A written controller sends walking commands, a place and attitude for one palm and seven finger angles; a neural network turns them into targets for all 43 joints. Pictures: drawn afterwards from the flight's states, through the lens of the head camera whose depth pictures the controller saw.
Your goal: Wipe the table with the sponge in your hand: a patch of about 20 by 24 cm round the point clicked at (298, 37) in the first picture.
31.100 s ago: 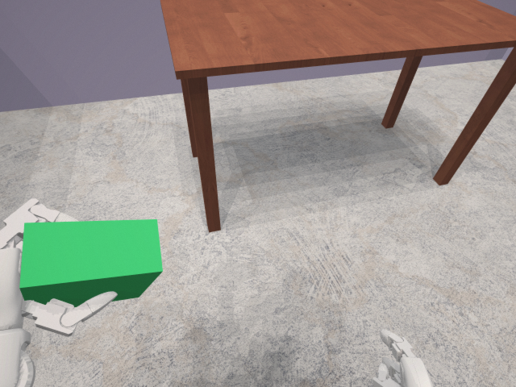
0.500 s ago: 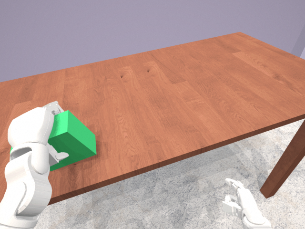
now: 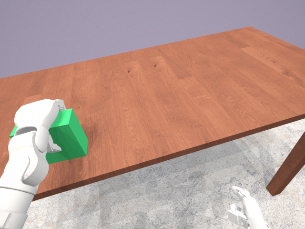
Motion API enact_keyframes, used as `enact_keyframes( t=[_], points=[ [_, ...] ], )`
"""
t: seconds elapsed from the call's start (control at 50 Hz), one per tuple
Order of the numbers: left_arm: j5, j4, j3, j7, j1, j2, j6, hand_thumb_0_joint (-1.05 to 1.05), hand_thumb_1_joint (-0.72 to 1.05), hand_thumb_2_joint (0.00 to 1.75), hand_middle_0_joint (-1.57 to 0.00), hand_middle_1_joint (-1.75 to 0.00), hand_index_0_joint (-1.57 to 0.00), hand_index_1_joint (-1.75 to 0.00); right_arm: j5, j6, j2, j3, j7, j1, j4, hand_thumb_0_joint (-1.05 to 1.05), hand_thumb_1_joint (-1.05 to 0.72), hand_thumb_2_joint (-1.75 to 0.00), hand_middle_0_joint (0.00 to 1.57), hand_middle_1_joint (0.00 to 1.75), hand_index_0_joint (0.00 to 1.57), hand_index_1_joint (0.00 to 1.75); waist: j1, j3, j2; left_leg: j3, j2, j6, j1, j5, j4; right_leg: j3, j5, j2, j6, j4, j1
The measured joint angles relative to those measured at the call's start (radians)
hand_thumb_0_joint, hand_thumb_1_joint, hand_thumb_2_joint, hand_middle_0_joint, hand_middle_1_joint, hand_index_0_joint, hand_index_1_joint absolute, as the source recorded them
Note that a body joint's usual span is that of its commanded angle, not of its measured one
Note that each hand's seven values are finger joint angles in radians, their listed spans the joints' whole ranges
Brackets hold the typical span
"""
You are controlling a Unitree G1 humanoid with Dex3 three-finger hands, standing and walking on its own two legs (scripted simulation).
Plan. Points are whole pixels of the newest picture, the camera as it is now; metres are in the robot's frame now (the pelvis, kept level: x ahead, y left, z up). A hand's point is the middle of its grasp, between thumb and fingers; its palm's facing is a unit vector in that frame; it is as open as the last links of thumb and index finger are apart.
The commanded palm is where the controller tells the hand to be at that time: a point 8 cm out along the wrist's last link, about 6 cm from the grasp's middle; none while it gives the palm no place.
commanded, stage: wipe forward along the middle lane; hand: left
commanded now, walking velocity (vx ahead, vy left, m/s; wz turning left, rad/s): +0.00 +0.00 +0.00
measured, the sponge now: (57, 143) +0.29 +0.31 +0.10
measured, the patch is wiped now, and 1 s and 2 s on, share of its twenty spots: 1.00 1.00 1.00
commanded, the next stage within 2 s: slide back across to the first lane in 1.34 s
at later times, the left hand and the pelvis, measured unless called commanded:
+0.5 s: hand (50, 120) +0.33 +0.32 +0.16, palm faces -0.03 -0.03 -1.00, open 10.2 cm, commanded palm +0.31 +0.33 +0.18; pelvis -0.01 +0.00 +0.00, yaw +1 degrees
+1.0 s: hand (53, 108) +0.37 +0.34 +0.16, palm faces -0.14 +0.01 -0.99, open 10.2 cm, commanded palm +0.37 +0.35 +0.17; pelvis -0.01 +0.00 +0.00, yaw +1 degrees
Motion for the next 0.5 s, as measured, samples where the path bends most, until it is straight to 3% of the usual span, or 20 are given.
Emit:
enact_keyframes(
  t=[0.5],
  points=[
    [0.038, 0.371, 0.036, 0.018, -0.224, 0.021, -0.170, -0.01, -0.52, 1.04, -0.68, -1.30, -0.77, -1.28, 0.006, 0.020, -0.017, -0.030, 0.002, 0.071, 0.027, 0.01, -0.90, -0.90, 0.21, 0.30, 0.21, 0.30, -0.035, -0.008, -0.015, -0.015, 0.006, 0.005, -0.044, 0.023, -0.008, -0.014, 0.031, 0.008, -0.004, -0.028, -0.032]
  ],
)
